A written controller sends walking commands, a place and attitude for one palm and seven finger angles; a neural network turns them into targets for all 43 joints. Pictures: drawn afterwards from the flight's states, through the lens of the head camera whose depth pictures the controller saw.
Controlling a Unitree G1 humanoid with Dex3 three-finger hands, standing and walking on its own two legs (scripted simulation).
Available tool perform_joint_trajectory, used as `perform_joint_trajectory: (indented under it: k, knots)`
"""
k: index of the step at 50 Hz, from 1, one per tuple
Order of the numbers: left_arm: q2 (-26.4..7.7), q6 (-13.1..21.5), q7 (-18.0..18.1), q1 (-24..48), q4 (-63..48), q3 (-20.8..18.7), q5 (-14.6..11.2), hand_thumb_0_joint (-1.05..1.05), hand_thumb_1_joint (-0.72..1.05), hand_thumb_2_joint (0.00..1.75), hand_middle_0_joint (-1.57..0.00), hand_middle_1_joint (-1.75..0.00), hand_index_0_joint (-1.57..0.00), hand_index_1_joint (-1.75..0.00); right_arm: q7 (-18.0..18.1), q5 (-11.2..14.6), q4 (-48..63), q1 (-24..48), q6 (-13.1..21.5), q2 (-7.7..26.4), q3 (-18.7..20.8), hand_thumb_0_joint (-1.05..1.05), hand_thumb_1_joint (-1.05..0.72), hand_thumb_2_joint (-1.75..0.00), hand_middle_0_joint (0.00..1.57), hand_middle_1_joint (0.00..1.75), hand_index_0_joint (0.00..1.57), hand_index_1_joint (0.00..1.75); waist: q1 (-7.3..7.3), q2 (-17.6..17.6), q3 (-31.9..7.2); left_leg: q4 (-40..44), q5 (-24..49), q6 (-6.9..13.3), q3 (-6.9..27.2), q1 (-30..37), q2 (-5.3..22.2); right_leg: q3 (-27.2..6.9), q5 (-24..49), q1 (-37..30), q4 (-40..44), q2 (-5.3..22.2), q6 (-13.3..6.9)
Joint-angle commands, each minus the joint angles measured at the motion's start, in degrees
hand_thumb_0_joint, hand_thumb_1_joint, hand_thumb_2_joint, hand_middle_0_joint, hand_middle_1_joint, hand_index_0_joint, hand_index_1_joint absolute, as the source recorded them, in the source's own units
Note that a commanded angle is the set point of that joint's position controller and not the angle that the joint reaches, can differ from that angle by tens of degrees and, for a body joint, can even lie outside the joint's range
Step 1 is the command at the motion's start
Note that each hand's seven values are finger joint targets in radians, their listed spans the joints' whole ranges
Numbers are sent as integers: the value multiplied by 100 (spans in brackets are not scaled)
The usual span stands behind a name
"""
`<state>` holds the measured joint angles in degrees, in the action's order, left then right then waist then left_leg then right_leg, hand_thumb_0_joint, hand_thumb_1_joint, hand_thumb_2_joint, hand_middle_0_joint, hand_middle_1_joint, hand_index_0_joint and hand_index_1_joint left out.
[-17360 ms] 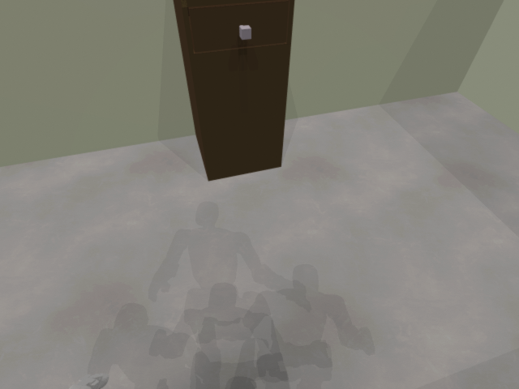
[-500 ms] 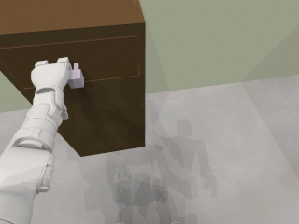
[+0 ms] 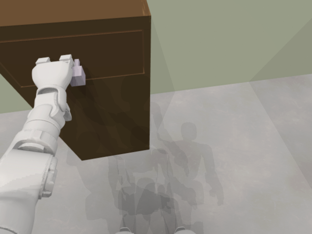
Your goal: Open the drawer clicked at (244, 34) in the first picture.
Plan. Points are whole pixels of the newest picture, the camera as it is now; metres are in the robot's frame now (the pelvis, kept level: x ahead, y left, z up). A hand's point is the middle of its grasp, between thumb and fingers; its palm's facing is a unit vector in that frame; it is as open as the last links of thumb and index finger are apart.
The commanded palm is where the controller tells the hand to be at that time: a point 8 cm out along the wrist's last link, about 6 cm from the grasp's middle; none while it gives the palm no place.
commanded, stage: lower the fingers behind the handle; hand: left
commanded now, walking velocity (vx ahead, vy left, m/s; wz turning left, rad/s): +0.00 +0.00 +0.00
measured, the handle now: (76, 70) +0.55 +0.20 +0.06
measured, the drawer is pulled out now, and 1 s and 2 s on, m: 0.00 0.00 0.11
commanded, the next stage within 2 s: close the thumb around the handle in 0.10 s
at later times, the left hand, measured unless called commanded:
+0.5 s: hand (61, 88) +0.50 +0.23 +0.05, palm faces -0.04 -0.01 -1.00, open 11.3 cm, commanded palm +0.49 +0.22 +0.09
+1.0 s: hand (61, 87) +0.51 +0.23 +0.05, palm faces -0.05 -0.01 -1.00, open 5.1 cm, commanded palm +0.48 +0.21 +0.09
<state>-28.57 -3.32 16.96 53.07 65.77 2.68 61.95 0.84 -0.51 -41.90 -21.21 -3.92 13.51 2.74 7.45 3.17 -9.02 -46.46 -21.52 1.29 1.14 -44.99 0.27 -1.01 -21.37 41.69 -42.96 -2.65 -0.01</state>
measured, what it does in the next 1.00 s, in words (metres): stands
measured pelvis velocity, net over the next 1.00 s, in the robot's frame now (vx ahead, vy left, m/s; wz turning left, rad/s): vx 0.01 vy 0.00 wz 0.00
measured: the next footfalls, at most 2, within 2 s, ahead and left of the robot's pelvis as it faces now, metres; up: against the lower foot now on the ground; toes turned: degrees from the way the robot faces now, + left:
none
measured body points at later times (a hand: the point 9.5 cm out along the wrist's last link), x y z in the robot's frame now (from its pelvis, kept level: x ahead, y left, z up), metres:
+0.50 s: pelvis +0.00 +0.00 +0.00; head +0.10 +0.00 +0.44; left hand +0.50 +0.23 +0.10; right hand -0.01 -0.28 -0.12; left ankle -0.01 +0.10 -0.70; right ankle -0.02 -0.13 -0.70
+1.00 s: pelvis +0.01 +0.00 +0.00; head +0.11 +0.00 +0.44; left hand +0.50 +0.23 +0.10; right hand +0.00 -0.27 -0.13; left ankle -0.01 +0.10 -0.70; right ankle -0.02 -0.13 -0.70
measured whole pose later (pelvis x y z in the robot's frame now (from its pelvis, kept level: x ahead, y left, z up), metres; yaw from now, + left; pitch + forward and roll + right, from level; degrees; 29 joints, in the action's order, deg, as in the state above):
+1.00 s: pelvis +0.01 +0.00 +0.00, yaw +0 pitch +21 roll -2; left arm -29.4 -1.9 16.0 52.4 64.2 2.8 61.6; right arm 1.2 -0.4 -41.6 -21.9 -4.1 14.2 3.2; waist 7.1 3.1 -9.2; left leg -46.4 -22.0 1.2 1.2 -45.0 0.4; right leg -1.0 -21.8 41.6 -42.7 -2.8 -0.1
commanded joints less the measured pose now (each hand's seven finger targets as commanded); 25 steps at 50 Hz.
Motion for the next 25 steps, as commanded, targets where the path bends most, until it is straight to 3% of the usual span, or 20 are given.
perform_joint_trajectory:
  k: [1,3,4,5,10,11,14,16,19,20,21,22,23,25]
  knots:
    - [-1120,151,103,2394,-1137,-173,39,0,-50,30,-30,-120,-30,-120,112,-20,289,-832,99,1014,342,0,-90,-90,20,30,20,30,132,217,-2259,284,2561,108,-47,2175,-29,252,1934,-635,398,-176,-161]
    - [-1091,218,66,2389,-1133,-132,13,0,-50,30,-30,-120,-30,-120,129,-20,305,-832,98,1011,329,0,-90,-90,20,30,20,30,158,133,-2254,290,2451,128,-65,2105,-43,232,1904,-684,425,-169,-151]
    - [-1240,227,68,2381,-1033,-226,27,0,-50,30,-30,-120,-30,-120,143,-4,307,-825,101,1023,315,0,-90,-90,20,30,20,30,160,50,-2050,305,2245,139,-67,1917,-55,220,1816,-665,442,-170,-155]
    - [-1183,230,65,2391,-985,-147,45,0,-50,30,-30,-120,-30,-120,157,0,315,-808,109,1019,300,0,-90,-90,20,30,20,30,191,21,-1936,331,2126,144,-76,1813,-62,222,1754,-645,449,-163,-151]
    - [-1406,329,123,2511,-1076,-284,77,0,-50,30,-30,-120,-30,-120,179,-1,299,-866,140,1027,313,0,-90,-90,20,30,20,30,157,191,-2151,296,2133,136,-79,1865,-62,204,1731,-620,393,-146,-162]
    - [-1178,319,125,2471,-1073,-128,57,0,-44,32,-30,-121,-30,-121,162,-4,317,-871,144,1010,316,0,-90,-90,20,30,20,30,174,277,-2171,281,2194,133,-97,1929,-75,204,1751,-588,409,-153,-164]
    - [-1355,307,175,2404,-1011,-305,36,0,-28,40,-32,-122,-32,-122,156,-3,277,-915,130,1036,330,0,-90,-90,20,30,20,30,167,103,-2268,247,2258,135,-82,1916,-59,211,1827,-644,389,-158,-150]
    - [-1320,250,195,2537,-961,-235,39,0,-16,44,-32,-124,-32,-124,155,10,263,-908,131,1043,324,0,-90,-90,20,30,20,30,209,104,-2078,282,2131,133,-87,1806,-64,216,1733,-584,420,-153,-147]
    - [-1359,195,225,2591,-987,-251,70,0,0,52,-34,-125,-34,-125,144,9,247,-910,128,1052,329,0,-90,-90,20,30,20,30,166,330,-2243,267,2250,116,-93,1922,-69,215,1783,-579,399,-156,-165]
    - [-1208,174,222,2698,-1038,-111,82,0,6,54,-34,-126,-34,-126,142,4,233,-910,130,1044,332,0,-90,-90,20,30,20,30,241,335,-2250,266,2334,108,-60,2032,-47,244,1783,-493,390,-162,-164]
    - [-1226,179,220,2680,-1107,-166,65,0,12,56,-34,-127,-34,-127,130,-3,239,-916,131,1037,339,0,-90,-90,20,30,20,30,180,431,-2309,256,2453,98,-61,2124,-39,248,1822,-493,382,-167,-171]
    - [-1157,179,195,2645,-1118,-144,34,0,17,59,-35,-127,-35,-127,121,-16,240,-910,123,1044,350,0,-90,-90,20,30,20,30,199,355,-2371,227,2596,106,-68,2171,-45,248,1936,-553,395,-175,-173]
    - [-1320,177,189,2614,-1087,-251,32,0,23,61,-35,-128,-35,-128,125,-11,233,-934,116,1051,338,0,-90,-90,20,30,20,30,179,368,-2410,222,2599,107,-68,2146,-38,231,1993,-606,370,-172,-161]
    - [-1183,147,145,2557,-1049,-132,8,0,34,66,-36,-129,-36,-129,138,-2,257,-897,104,1043,328,0,-90,-90,20,30,20,30,210,175,-2267,261,2482,119,-82,2010,-49,232,2001,-676,409,-165,-141]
